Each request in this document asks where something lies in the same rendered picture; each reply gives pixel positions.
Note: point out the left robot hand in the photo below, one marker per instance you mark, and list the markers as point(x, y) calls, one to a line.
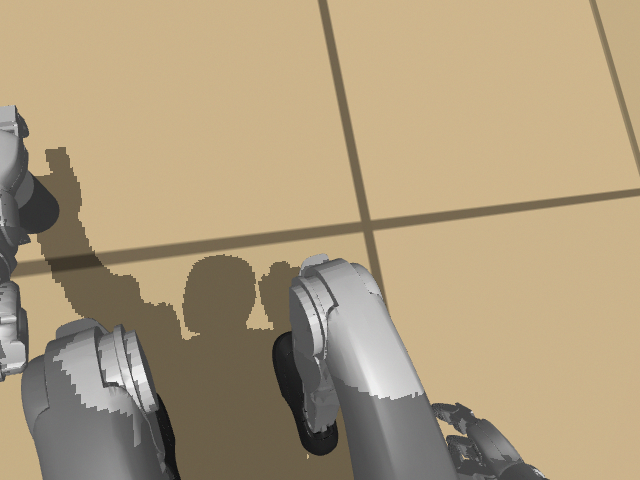
point(13, 154)

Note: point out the left robot foot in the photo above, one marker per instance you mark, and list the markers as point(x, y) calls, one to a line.
point(168, 440)

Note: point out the can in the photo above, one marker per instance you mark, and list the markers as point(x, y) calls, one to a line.
point(38, 208)

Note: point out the right robot arm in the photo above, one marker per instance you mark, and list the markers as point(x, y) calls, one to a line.
point(522, 471)

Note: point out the right robot hand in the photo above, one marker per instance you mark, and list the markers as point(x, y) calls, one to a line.
point(489, 452)

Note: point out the left robot arm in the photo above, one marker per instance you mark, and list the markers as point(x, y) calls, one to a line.
point(14, 336)

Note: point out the right robot foot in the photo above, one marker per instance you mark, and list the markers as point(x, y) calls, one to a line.
point(290, 384)

